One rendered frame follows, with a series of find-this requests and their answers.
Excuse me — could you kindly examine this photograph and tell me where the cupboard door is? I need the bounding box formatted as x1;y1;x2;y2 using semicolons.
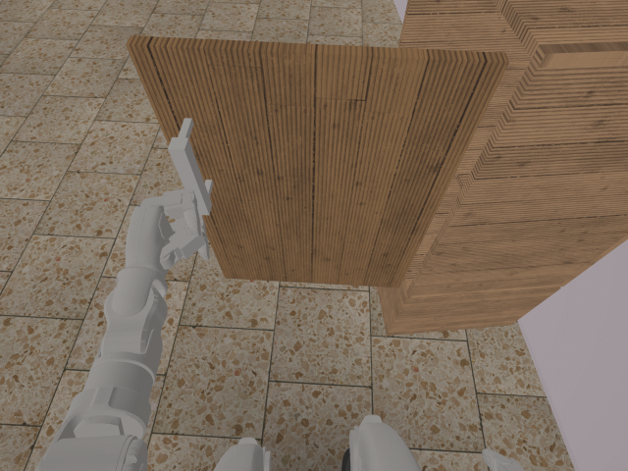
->
126;35;509;288

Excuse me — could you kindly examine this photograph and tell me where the left robot thigh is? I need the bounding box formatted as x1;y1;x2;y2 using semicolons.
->
214;444;272;471

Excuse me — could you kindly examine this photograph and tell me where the robot thigh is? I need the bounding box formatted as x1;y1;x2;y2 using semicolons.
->
214;444;272;471
349;423;422;471

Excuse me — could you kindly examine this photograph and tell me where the left robot hand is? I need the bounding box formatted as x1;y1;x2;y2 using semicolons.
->
126;187;209;279

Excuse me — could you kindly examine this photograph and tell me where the right robot thigh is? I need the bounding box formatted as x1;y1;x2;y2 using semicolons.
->
349;423;422;471

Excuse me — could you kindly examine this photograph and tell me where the left robot forearm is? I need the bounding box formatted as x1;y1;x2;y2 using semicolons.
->
35;267;168;471

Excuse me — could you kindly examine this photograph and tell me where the right robot hand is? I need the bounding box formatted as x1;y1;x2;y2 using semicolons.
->
482;448;525;471

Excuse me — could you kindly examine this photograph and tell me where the handle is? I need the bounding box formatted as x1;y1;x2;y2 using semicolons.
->
168;118;213;215

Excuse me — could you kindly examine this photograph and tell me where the left robot upper arm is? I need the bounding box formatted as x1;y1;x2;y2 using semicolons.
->
40;435;148;471

